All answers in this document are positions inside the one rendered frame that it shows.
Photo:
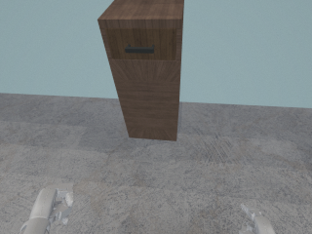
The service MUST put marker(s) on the robot right hand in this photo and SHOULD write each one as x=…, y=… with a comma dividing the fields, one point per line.
x=261, y=224

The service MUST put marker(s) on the left robot forearm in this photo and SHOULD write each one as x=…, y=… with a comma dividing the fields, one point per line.
x=36, y=225

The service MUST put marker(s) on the drawer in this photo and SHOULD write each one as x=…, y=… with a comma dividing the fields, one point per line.
x=163, y=39

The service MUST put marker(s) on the cabinet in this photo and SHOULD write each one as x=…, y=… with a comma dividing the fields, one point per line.
x=148, y=89

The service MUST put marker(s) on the robot left hand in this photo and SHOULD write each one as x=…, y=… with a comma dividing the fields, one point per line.
x=47, y=207

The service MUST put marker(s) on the handle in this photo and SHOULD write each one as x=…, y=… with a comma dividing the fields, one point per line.
x=139, y=50

